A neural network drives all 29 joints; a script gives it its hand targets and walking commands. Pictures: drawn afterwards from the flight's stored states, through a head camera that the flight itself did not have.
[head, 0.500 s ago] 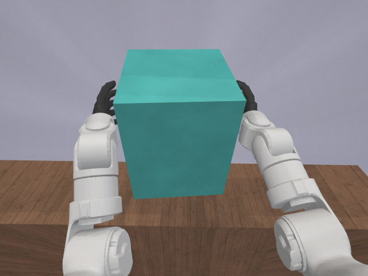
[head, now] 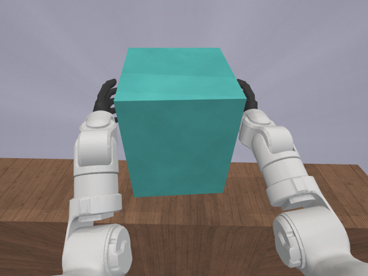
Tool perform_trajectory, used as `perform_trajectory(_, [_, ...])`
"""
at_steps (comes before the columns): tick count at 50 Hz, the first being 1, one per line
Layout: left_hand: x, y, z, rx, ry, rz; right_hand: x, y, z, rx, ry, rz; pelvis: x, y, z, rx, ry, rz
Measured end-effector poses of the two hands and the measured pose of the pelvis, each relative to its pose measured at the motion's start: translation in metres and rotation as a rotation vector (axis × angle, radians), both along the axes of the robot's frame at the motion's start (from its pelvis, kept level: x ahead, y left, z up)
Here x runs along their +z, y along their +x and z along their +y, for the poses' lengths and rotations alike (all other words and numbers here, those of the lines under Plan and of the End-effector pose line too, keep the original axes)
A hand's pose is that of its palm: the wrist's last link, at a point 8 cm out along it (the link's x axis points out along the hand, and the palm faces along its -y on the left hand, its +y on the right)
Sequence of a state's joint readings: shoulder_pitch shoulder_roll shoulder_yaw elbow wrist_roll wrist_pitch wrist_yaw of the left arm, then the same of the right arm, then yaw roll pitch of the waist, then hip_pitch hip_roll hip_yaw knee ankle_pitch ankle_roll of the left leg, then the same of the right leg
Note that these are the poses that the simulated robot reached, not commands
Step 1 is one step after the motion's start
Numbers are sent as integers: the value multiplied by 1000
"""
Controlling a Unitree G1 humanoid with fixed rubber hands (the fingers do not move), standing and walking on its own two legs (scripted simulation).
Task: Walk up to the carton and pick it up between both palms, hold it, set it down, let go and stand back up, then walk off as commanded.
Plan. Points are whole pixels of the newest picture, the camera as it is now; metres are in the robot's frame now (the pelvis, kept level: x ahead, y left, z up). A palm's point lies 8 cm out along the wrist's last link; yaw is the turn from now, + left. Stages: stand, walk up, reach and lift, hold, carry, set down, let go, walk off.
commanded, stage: hold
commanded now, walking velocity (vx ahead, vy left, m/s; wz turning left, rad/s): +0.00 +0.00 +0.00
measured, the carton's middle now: (177, 122) +0.40 +0.01 +0.22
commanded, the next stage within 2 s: none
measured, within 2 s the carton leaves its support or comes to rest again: neither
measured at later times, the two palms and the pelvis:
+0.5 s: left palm (104, 117) +0.37 +0.15 +0.25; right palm (247, 115) +0.37 -0.14 +0.24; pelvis +0.00 +0.00 +0.00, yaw +0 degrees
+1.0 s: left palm (103, 116) +0.37 +0.15 +0.25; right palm (246, 115) +0.37 -0.14 +0.24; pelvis +0.00 +0.00 +0.00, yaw +0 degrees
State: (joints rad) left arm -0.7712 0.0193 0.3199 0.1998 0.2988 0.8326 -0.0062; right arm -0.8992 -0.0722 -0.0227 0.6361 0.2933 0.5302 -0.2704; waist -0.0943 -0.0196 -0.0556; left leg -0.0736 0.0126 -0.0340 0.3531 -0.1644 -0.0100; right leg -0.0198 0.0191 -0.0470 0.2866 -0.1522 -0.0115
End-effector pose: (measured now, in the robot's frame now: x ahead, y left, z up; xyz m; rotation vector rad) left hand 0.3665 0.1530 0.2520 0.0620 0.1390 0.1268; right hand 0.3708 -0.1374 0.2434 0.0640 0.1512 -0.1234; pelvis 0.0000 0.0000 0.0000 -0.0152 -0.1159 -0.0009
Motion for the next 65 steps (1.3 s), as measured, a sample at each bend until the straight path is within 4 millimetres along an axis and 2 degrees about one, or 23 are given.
perform_trajectory(22, [-2,1,0,-1,1,0,-2,1,0,2,-5,1,0,4,-1,5,-2,-8])
perform_trajectory(48, [-1,0,1,4,-3,2,-1,1,1,4,-4,5,0,0,-1,1,0,1])
perform_trajectory(65, [-3,2,-2,-5,0,0,-2,1,-2,-3,-6,3,0,7,0,5,-2,-9])
